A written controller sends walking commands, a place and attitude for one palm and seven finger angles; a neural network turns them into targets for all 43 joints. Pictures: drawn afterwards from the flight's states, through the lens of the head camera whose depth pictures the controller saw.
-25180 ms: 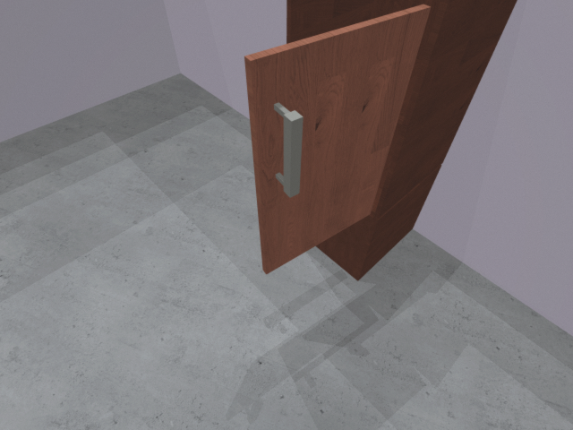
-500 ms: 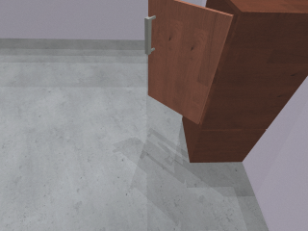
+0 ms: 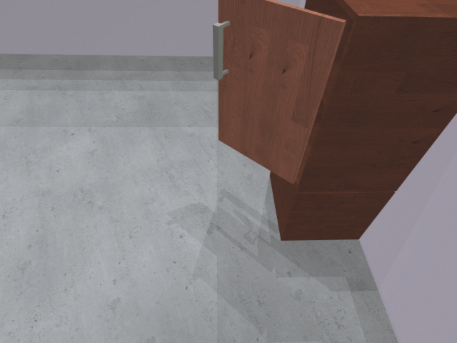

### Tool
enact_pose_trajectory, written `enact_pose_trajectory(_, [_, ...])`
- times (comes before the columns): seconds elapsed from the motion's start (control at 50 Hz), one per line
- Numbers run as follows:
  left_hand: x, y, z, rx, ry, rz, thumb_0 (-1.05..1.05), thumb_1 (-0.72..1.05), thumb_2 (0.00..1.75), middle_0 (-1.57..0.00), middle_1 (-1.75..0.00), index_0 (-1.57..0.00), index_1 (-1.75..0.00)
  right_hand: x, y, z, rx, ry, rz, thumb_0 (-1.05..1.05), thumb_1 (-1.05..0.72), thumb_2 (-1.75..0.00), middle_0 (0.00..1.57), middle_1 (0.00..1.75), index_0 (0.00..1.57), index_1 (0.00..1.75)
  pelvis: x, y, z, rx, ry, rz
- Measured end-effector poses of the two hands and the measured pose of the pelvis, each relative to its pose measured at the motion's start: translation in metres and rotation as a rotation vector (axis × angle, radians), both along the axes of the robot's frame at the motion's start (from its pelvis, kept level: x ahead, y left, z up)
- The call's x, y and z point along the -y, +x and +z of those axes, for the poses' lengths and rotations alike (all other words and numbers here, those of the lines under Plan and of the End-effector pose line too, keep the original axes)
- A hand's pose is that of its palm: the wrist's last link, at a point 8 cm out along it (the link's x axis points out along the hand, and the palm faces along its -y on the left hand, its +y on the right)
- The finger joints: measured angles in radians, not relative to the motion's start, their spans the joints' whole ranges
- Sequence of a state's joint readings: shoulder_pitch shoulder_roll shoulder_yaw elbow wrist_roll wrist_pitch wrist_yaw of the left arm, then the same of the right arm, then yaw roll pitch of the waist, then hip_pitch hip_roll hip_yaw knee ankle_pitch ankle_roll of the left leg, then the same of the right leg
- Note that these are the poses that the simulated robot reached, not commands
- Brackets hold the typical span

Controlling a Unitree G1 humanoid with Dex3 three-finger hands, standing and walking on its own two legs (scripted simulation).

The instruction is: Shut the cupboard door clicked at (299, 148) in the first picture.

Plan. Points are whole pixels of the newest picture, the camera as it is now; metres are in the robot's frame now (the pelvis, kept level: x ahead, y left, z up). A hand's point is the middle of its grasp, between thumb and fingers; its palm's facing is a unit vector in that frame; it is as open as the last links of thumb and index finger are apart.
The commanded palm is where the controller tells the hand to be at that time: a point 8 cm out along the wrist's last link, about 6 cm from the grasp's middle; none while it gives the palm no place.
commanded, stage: walk to a spot facing it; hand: left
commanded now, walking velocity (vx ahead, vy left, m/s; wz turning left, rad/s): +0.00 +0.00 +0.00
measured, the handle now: (222, 51) +0.94 +0.06 +0.07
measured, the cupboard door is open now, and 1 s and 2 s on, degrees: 48 48 48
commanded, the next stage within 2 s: none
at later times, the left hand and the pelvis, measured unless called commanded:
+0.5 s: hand out of the picture +0.02 +0.22 -0.20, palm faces +0.21 -0.95 -0.23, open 7.4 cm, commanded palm none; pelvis -0.01 +0.01 -0.02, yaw +11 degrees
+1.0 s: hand out of the picture -0.04 +0.18 -0.16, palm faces +0.46 -0.83 -0.31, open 7.4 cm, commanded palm none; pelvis +0.00 -0.05 +0.00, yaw +30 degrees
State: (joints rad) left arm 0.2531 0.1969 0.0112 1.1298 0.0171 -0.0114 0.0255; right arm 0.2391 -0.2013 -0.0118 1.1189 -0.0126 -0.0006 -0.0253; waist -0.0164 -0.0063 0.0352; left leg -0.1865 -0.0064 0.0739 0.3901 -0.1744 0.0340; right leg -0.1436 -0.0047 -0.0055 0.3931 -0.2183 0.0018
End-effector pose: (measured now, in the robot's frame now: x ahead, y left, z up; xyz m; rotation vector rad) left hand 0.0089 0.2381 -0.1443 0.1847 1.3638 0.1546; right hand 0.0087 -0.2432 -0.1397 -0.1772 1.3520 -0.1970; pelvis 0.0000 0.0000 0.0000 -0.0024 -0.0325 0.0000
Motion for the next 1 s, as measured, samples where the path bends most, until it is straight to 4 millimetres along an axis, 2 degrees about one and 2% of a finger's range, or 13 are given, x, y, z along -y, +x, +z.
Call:
enact_pose_trajectory(0.12, [-0.006,0.014,0.002,0.026,0.015,-0.007,0.0,0.91,0.9,-0.2,-0.29,-0.2,-0.3,0.009,0.014,0.003,0.02,-0.016,0.015,0.01,-0.91,-0.89,0.2,0.3,0.2,0.3,0.002,0.003,0.001,-0.002,-0.001,0.006])
enact_pose_trajectory(0.22, [-0.007,0.019,0.0,0.049,0.026,0.026,0.0,0.91,0.9,-0.2,-0.29,-0.2,-0.3,0.006,0.021,-0.001,0.009,-0.008,0.042,0.01,-0.91,-0.89,0.2,0.3,0.2,0.3,0.003,0.002,-0.003,-0.011,-0.001,0.043])
enact_pose_trajectory(0.32, [-0.01,0.013,-0.008,0.074,0.02,0.091,0.0,0.91,0.9,-0.2,-0.29,-0.2,-0.3,-0.003,0.029,-0.008,-0.015,0.006,0.086,0.01,-0.91,-0.89,0.2,0.3,0.2,0.3,0.0,0.0,-0.011,-0.015,-0.016,0.101])
enact_pose_trajectory(0.44, [-0.025,-0.002,-0.027,0.078,0.006,0.175,0.0,0.91,0.9,-0.2,-0.3,-0.2,-0.3,-0.02,0.048,-0.011,-0.003,-0.009,0.161,0.01,-0.91,-0.89,0.2,0.3,0.2,0.3,-0.013,-0.003,-0.023,-0.011,-0.015,0.176])
enact_pose_trajectory(0.54, [-0.033,-0.008,-0.016,0.075,0.016,0.209,0.01,0.91,0.9,-0.2,-0.29,-0.2,-0.3,-0.027,0.058,0.001,0.018,-0.02,0.213,0.01,-0.91,-0.89,0.2,0.3,0.2,0.3,-0.014,-0.008,-0.013,-0.034,-0.024,0.215])
enact_pose_trajectory(0.66, [-0.036,-0.008,0.002,0.137,0.041,0.257,0.01,0.91,0.9,-0.2,-0.29,-0.2,-0.3,-0.019,0.072,0.01,0.013,-0.029,0.279,0.01,-0.9,-0.89,0.2,0.3,0.2,0.3,-0.005,-0.011,-0.003,-0.062,-0.045,0.288])
enact_pose_trajectory(0.76, [-0.027,-0.01,0.011,0.178,0.074,0.301,0.0,0.91,0.9,-0.2,-0.29,-0.2,-0.3,0.0,0.09,0.009,0.009,-0.035,0.338,0.01,-0.9,-0.89,0.2,0.3,0.2,0.3,0.012,-0.011,-0.003,-0.072,-0.054,0.365])
enact_pose_trajectory(0.82, [-0.016,-0.018,0.015,0.198,0.103,0.339,0.0,0.91,0.9,-0.2,-0.29,-0.2,-0.3,0.013,0.107,0.002,0.013,-0.03,0.374,0.01,-0.9,-0.89,0.2,0.3,0.2,0.3,0.027,-0.009,-0.007,-0.078,-0.044,0.412])
enact_pose_trajectory(0.9, [0.002,-0.046,0.017,0.165,0.138,0.394,0.0,0.91,0.9,-0.2,-0.29,-0.2,-0.3,0.024,0.135,-0.006,0.029,-0.021,0.425,0.01,-0.91,-0.89,0.2,0.3,0.2,0.3,0.041,-0.007,-0.011,-0.073,-0.013,0.461])
enact_pose_trajectory(1.0, [0.026,-0.077,0.018,0.098,0.121,0.466,0.0,0.91,0.9,-0.2,-0.3,-0.2,-0.3,0.015,0.165,0.001,0.059,0.002,0.496,0.01,-0.91,-0.89,0.2,0.3,0.19,0.3,0.046,-0.001,-0.005,-0.058,0.019,0.528])
